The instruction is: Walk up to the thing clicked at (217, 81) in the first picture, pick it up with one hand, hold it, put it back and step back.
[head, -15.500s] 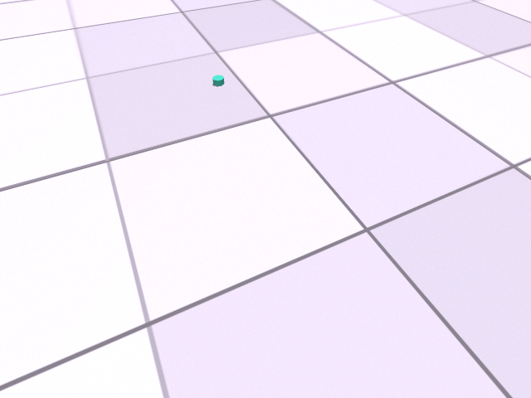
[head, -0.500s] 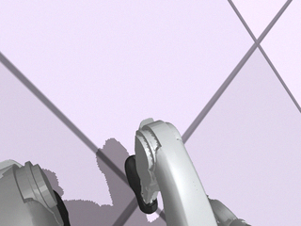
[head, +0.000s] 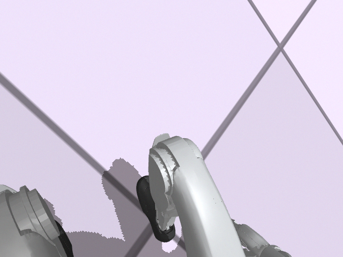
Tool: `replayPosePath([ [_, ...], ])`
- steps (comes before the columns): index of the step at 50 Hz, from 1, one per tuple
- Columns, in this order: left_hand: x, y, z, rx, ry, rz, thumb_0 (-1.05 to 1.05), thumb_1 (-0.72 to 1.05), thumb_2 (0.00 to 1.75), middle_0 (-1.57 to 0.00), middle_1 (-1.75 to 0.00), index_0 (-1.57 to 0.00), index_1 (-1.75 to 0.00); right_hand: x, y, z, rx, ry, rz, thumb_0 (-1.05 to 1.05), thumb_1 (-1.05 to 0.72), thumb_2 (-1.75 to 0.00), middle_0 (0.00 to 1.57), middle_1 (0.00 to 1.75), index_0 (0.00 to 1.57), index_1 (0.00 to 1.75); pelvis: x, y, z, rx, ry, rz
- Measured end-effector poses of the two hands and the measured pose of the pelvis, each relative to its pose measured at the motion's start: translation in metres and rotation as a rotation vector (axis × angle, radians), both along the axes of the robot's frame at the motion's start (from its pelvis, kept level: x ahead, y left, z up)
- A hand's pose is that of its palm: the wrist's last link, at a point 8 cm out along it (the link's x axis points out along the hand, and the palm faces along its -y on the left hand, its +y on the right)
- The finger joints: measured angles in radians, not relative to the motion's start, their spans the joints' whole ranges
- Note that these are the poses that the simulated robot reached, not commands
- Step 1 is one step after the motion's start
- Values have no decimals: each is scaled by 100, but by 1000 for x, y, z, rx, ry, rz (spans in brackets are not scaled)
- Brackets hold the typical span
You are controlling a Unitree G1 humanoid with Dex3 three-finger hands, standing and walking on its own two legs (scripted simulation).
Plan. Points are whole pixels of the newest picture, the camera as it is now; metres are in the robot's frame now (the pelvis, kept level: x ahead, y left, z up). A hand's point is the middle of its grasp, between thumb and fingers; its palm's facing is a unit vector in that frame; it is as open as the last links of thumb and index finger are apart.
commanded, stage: close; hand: left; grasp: from above
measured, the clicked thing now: out of the picture +0.44 +0.35 -0.27
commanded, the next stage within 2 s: settle in 1.38 s
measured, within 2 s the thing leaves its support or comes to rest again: leaves its support in 1.76 s
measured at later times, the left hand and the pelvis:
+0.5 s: hand out of the picture +0.43 +0.34 -0.24, palm faces -0.42 -0.16 -0.89, open 11.7 cm; pelvis +0.00 +0.00 +0.00, yaw -1 degrees
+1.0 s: hand out of the picture +0.43 +0.34 -0.24, palm faces -0.42 -0.16 -0.89, open 10.3 cm; pelvis +0.00 +0.00 +0.00, yaw -1 degrees
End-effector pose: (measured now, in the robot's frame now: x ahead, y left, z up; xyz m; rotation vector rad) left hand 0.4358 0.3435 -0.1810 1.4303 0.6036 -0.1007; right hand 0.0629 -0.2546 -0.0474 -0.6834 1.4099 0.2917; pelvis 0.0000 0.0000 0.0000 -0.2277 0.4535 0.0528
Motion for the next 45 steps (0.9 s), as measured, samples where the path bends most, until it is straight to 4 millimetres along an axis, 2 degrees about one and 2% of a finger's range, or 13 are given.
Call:
replayPosePath([
  [20, -2, 3, -5, -8, 4, -25, 0, -18, 75, -28, -90, -30, -86, -2, 9, 2, 16, 9, 30, 0, -89, -89, 20, 30, 21, 30, -1, 2, -1, -13, -19, -2],
  [45, -5, 4, -4, -3, 10, -14, 0, 6, 52, -53, -73, -53, -67, -3, 8, 7, 18, 1, 44, 0, -89, -89, 20, 30, 20, 30, -4, 2, 3, -15, -25, -2],
])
